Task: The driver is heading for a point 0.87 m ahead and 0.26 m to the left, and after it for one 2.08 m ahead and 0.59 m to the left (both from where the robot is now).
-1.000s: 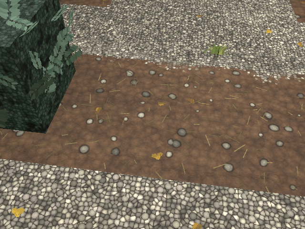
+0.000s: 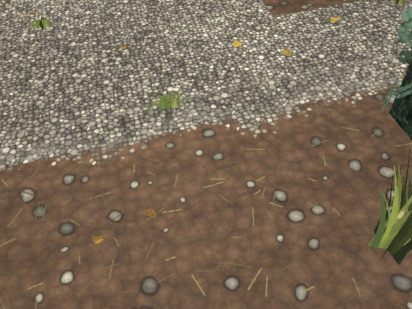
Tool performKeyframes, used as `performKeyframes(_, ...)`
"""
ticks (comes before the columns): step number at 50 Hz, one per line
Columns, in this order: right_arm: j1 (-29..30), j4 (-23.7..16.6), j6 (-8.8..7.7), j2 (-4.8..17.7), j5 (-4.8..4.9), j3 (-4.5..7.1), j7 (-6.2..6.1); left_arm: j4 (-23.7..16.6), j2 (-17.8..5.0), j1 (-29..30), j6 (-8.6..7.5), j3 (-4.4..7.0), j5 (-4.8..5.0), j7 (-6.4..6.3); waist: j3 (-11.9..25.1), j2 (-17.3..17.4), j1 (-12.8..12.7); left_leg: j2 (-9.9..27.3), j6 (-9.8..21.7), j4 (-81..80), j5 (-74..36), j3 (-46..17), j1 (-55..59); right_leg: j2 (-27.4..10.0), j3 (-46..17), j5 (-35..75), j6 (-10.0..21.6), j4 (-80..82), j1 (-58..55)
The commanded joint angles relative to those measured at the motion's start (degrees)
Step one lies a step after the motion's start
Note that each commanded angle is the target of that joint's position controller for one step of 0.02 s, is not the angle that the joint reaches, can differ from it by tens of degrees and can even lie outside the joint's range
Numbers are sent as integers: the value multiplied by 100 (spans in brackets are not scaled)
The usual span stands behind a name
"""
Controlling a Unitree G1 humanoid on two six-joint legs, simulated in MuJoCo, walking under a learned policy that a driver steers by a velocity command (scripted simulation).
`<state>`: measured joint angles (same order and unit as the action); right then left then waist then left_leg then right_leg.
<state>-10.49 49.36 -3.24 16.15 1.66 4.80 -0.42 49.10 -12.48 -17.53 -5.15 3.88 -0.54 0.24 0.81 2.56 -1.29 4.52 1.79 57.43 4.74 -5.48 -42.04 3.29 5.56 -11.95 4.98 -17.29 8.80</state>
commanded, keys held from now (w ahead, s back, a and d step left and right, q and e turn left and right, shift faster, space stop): w+q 0.26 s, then s+q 0.40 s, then w+q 0.16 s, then w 0.18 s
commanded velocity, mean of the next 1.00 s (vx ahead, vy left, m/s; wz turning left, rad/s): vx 0.24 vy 0.00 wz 0.49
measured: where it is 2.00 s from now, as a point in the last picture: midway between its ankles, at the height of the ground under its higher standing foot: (151, 222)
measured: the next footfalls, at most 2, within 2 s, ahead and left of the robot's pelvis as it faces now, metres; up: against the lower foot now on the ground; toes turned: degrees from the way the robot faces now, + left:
left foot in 0.28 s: +0.32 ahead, +0.12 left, +0.00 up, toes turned +11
right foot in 0.70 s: +0.50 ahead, -0.04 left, +0.00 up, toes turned +33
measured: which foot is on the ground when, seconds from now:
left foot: up 0.00-0.26, down 0.28-0.70, up 0.72-1.00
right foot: down 0.00-0.30, up 0.32-0.68, down 0.70-1.00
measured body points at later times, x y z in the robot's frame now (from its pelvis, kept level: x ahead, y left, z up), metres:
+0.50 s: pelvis +0.26 +0.03 -0.01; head +0.32 +0.05 +0.44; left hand +0.35 +0.34 -0.11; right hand +0.46 -0.20 -0.12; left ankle +0.28 +0.11 -0.75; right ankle +0.34 -0.13 -0.67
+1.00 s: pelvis +0.38 +0.01 +0.00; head +0.40 +0.00 +0.45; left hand +0.30 +0.29 -0.10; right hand +0.65 -0.14 -0.11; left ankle +0.29 +0.14 -0.68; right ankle +0.46 -0.06 -0.75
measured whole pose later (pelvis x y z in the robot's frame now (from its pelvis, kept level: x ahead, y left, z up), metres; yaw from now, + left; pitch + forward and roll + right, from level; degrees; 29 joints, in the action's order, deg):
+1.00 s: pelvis +0.38 +0.01 +0.00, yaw +34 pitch +3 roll +1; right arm -12.4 41.6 0.4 16.7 0.6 4.6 -0.8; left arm 44.4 -14.4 -15.3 -2.6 3.4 0.0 -1.7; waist 2.2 1.1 -2.5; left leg 1.4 -1.5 53.3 18.4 -1.6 -28.8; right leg -0.9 0.6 -8.1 2.0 -20.6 15.5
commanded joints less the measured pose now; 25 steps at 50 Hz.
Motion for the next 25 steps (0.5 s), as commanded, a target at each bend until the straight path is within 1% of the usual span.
performKeyframes(1, 213, -328, -65, 178, -23, 47, 68, -257, -762, 329, -137, 166, 0, -118, -4, -505, 108, -30, 31, -1028, -1149, -96, 27, -1439, -350, 2385, 265, 818, -204)
performKeyframes(3, 590, -448, -73, 75, -35, -4, 145, -144, -802, 250, -139, 162, 11, -169, -141, -524, -28, -87, 71, -1651, -1638, 227, 322, -1361, -36, 2341, 98, 908, -125)
performKeyframes(4, 792, -522, -67, 13, -45, -35, 178, -60, -823, 129, -132, 166, 29, -191, -236, -512, -119, -112, 95, -1855, -1735, 323, 340, -1402, 25, 2380, 56, 923, -226)
performKeyframes(6, 1073, -661, -44, -44, -40, -74, 240, 125, -847, -121, -86, 174, 55, -214, -396, -483, -220, -161, 173, -2171, -1550, 427, 156, -1523, 113, 2699, 0, 846, -722)
performKeyframes(8, 1307, -827, -44, -43, -21, -87, 319, 245, -900, -275, 4, 201, 73, -235, -466, -472, -263, -247, 280, -2362, -1054, 617, -86, -1685, 210, 3384, -43, 566, -1349)
performKeyframes(9, 1357, -898, -56, -6, -20, -80, 372, 246, -967, -244, 52, 218, 70, -254, -419, -511, -215, -340, 355, -2430, -758, 779, -3, -1722, 292, 4059, -75, 318, -1545)
performKeyframes(11, 1258, -973, -66, 116, -13, -23, 471, 191, -1134, -167, 153, 257, 86, -343, -150, -737, -56, -643, 516, -2345, -72, 1176, 479, -1774, 413, 5879, -128, -342, -1823)
performKeyframes(12, 981, -945, -55, 204, 2, 24, 490, 160, -1226, -109, 210, 277, 71, -389, 25, -899, 142, -809, 622, -2276, 301, 1302, 886, -1805, 443, 6713, -147, -863, -1851)
performKeyframes(13, 378, -823, -43, 425, 26, 120, 477, 115, -1318, 2, 244, 294, 49, -406, 317, -982, 474, -926, 777, -2395, 424, 1286, 1644, -1783, 446, 7020, -151, -1675, -1700)
performKeyframes(14, -558, -618, -58, 739, -25, 265, 403, -11, -1339, 332, 238, 283, 79, -407, 650, -771, 1049, -907, 1015, -3116, -424, 953, 3050, -1494, 543, 6367, -290, -3084, -967)
performKeyframes(15, -1056, -533, -23, 1267, -184, 378, 272, -204, -878, 53, 113, 152, -70, -329, 1336, 497, 862, 420, 1718, -2591, -2518, -848, 5435, -801, 425, 1859, -642, -5296, 1314)
performKeyframes(16, -896, -661, -30, 1355, -233, 328, 236, -376, -570, -256, -103, -29, -49, -170, 2305, 1040, 575, 1771, 2892, -3169, -3467, -3671, 6923, 300, -722, -2629, -887, -7050, 3142)
performKeyframes(17, -819, -781, 25, 1054, -259, 249, 171, -409, -1095, 352, -235, 118, 160, -59, 2195, 156, 855, 1474, 2501, -3243, -3957, -2766, 6566, -173, -1439, -2241, -719, -7086, 3366)
performKeyframes(18, -277, -885, 23, 824, -147, 189, 132, -590, -1077, 745, -231, 107, 234, -61, 1370, -77, 668, 1272, 2174, -3325, -4054, -1976, 5722, -421, -1322, -1869, -695, -6578, 3547)
performKeyframes(19, 63, -954, 35, 677, -47, 145, 116, -549, -974, 783, -174, 108, 126, -120, 757, -633, 401, 983, 1901, -3527, -3960, -1524, 4696, -545, -1136, -1661, -738, -6083, 3393)
performKeyframes(20, 219, -999, 51, 553, -23, 109, 76, -579, -1002, 783, -96, 145, 22, -191, 518, -674, 237, 806, 1767, -3679, -3855, -1275, 3972, -637, -1072, -1432, -808, -5690, 3062)
performKeyframes(21, 268, -1053, 84, 591, -80, 103, 63, -624, -959, 680, -2, 148, 23, -207, 423, -519, 68, 628, 1720, -3776, -3834, -1101, 3372, -640, -1038, -1351, -849, -5430, 2670)
performKeyframes(22, 342, -1085, 106, 668, -118, 132, 66, -647, -830, 545, 69, 123, 30, -229, 400, -384, -47, 478, 1656, -3799, -3960, -926, 2998, -579, -951, -1270, -908, -4975, 2470)
performKeyframes(23, 349, -1110, 132, 798, -154, 175, 58, -669, -719, 494, 113, 85, 21, -259, 425, -197, -89, 314, 1565, -3759, -4248, -717, 2758, -485, -838, -1101, -963, -4475, 2332)
performKeyframes(24, 319, -1128, 178, 885, -150, 212, 31, -713, -666, 549, 142, 61, 23, -295, 528, -26, -77, 190, 1476, -3669, -4454, -599, 2655, -365, -777, -891, -1015, -3999, 2214)
performKeyframes(25, 292, -1144, 251, 942, -110, 237, -10, -739, -656, 607, 166, 41, 27, -322, 735, 90, -49, 86, 1343, -3539, -4462, -527, 2640, -273, -777, -543, -1049, -3589, 2022)
Over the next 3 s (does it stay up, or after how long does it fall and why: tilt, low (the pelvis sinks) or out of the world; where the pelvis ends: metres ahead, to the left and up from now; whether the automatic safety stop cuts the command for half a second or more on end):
stays up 0.82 0.25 -0.01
